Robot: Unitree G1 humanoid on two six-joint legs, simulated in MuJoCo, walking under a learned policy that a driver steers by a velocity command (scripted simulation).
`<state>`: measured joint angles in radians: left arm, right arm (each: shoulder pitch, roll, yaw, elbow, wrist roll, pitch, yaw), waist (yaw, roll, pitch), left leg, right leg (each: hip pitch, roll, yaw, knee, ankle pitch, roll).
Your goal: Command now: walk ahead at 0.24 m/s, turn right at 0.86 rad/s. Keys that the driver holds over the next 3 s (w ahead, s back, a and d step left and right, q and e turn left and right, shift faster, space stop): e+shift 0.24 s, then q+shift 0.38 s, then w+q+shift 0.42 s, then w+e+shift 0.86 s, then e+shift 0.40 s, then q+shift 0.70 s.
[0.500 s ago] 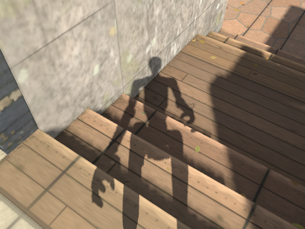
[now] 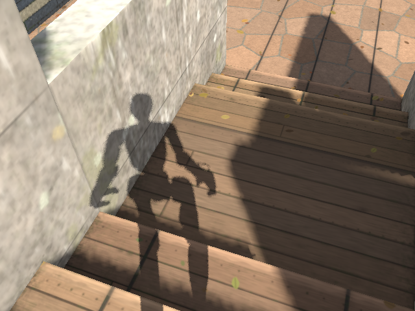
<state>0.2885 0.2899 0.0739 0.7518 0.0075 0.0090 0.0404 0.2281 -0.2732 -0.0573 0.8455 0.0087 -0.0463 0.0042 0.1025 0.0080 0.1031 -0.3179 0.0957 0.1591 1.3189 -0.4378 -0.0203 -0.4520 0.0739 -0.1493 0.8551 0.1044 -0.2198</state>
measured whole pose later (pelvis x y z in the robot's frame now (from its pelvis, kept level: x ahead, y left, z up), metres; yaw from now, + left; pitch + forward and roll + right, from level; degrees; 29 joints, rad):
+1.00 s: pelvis +0.32 -0.01 -0.13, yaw +7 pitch +2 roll +1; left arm 0.46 0.27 0.05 0.84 0.02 -0.08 0.01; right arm 0.17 -0.25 -0.06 0.69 -0.03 0.08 0.06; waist 0.05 0.03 -0.07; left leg -0.84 0.05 -0.03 1.20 0.10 0.03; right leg -0.09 -0.07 -0.26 0.47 -0.40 -0.01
